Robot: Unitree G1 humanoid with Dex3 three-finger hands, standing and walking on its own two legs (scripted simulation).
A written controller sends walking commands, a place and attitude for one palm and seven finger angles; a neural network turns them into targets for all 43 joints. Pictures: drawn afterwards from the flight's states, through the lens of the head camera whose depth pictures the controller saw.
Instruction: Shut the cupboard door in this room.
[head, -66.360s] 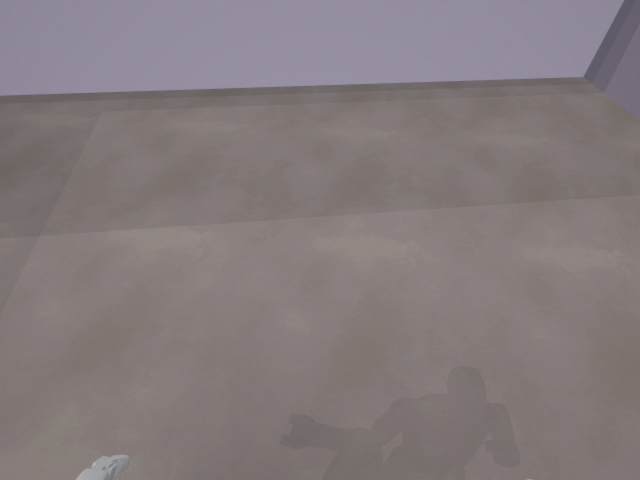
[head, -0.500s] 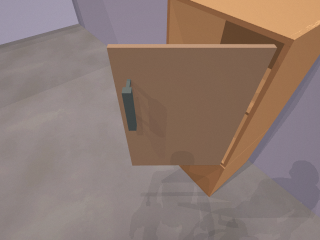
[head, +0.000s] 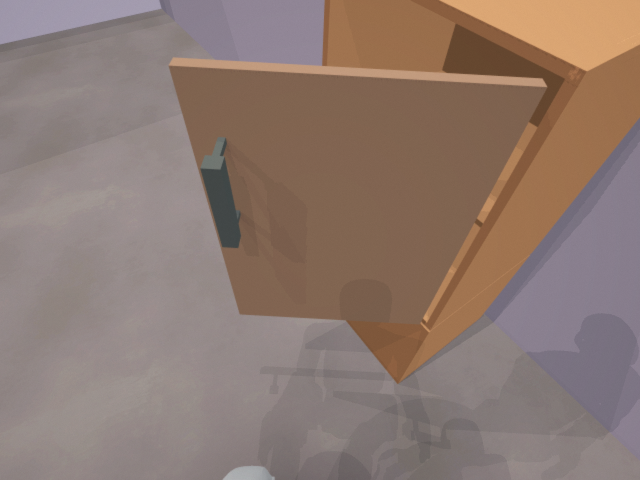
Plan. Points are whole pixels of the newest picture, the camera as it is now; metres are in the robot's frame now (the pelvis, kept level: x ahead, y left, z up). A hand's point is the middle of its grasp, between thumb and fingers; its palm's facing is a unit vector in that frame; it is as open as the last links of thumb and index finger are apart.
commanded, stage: come to a stop and stand still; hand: left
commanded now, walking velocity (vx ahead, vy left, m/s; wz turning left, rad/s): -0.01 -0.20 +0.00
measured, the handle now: (226, 195) +0.45 +0.17 +0.08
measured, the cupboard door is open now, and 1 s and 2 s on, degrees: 52 52 52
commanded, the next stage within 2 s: look again from close up in 0.96 s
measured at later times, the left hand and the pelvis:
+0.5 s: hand out of the picture +0.02 +0.14 -0.18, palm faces +0.05 -0.97 -0.22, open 7.3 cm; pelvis +0.00 -0.05 +0.00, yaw +1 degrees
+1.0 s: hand out of the picture +0.00 +0.09 -0.18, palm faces +0.04 -0.99 -0.17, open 7.3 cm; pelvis +0.01 -0.08 +0.00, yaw +1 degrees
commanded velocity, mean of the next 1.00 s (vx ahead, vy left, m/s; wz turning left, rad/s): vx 0.00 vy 0.00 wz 0.00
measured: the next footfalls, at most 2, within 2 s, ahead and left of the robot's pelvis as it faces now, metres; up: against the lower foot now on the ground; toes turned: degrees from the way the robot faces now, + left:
left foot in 0.20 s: +0.05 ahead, +0.08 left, +0.00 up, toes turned +5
right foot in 0.48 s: +0.01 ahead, -0.22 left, +0.00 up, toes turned +3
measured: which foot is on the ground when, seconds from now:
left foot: up 0.00-0.18, down 0.20-1.00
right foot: down 0.00-0.20, up 0.22-0.46, down 0.48-1.00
